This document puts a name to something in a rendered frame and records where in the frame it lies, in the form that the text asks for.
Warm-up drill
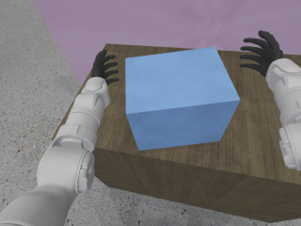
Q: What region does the robot right forearm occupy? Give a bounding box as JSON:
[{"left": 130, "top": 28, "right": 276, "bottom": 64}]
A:
[{"left": 265, "top": 58, "right": 301, "bottom": 128}]

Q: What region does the left robot hand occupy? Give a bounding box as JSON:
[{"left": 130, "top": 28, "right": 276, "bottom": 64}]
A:
[{"left": 91, "top": 49, "right": 119, "bottom": 86}]

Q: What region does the carton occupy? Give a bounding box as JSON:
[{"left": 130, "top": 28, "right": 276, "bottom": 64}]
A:
[{"left": 125, "top": 47, "right": 241, "bottom": 151}]

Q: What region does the robot left forearm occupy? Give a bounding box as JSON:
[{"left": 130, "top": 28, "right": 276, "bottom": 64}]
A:
[{"left": 37, "top": 76, "right": 111, "bottom": 183}]

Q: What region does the pedestal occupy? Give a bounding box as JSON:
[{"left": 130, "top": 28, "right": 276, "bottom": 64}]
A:
[{"left": 52, "top": 43, "right": 301, "bottom": 223}]

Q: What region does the robot left upper arm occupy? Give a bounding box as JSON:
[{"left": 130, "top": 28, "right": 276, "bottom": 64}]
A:
[{"left": 0, "top": 146, "right": 95, "bottom": 226}]

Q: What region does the robot right upper arm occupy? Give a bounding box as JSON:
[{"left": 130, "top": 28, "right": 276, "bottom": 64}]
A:
[{"left": 278, "top": 122, "right": 301, "bottom": 171}]

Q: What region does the right robot hand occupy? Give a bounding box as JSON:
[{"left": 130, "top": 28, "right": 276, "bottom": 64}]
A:
[{"left": 239, "top": 30, "right": 283, "bottom": 77}]

